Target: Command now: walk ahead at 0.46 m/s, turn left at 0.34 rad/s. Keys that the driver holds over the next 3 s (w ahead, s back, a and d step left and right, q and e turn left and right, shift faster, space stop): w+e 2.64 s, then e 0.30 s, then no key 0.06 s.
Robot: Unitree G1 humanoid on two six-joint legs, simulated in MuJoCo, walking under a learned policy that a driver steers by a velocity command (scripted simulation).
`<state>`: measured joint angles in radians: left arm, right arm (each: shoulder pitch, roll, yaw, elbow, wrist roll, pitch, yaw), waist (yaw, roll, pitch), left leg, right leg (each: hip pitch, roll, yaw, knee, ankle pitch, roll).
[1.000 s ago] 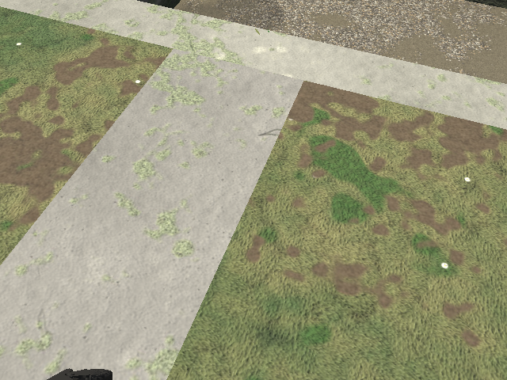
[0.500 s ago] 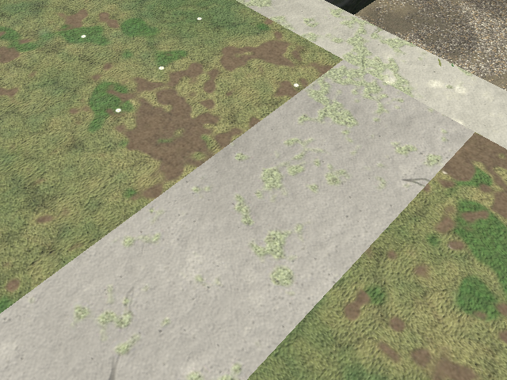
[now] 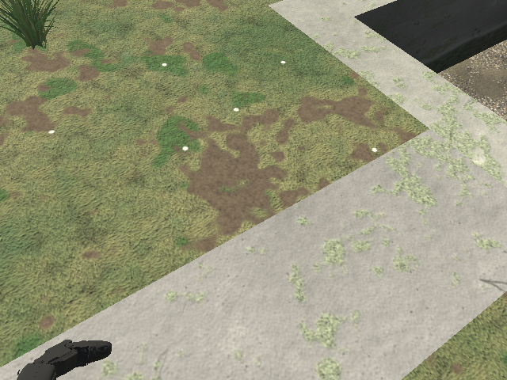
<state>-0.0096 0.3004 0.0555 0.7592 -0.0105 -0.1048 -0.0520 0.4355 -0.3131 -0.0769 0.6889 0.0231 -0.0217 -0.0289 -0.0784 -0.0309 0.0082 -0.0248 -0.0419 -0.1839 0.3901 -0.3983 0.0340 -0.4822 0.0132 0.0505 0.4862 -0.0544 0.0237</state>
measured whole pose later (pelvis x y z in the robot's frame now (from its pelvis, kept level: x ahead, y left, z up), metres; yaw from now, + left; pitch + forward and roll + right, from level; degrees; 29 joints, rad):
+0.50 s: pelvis +0.27 +0.01 -0.01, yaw -9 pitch +2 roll +0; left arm 0.43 0.30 0.07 0.85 -0.02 -0.04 0.01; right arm 0.05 -0.26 -0.03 0.58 0.00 -0.11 0.00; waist 0.10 -0.01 0.02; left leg -0.43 -0.01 -0.03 0.52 -0.10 0.00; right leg -0.13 0.06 0.19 0.65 -0.48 -0.02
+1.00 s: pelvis +0.51 -0.10 -0.02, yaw -27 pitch +1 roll +2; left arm 0.05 0.30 0.06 0.61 -0.03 -0.02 -0.05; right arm 0.33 -0.31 -0.08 0.80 0.01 -0.05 -0.01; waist -0.06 -0.01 0.07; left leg -0.05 0.09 0.16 0.78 -0.49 -0.04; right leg -0.52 0.02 -0.04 0.65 -0.14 -0.10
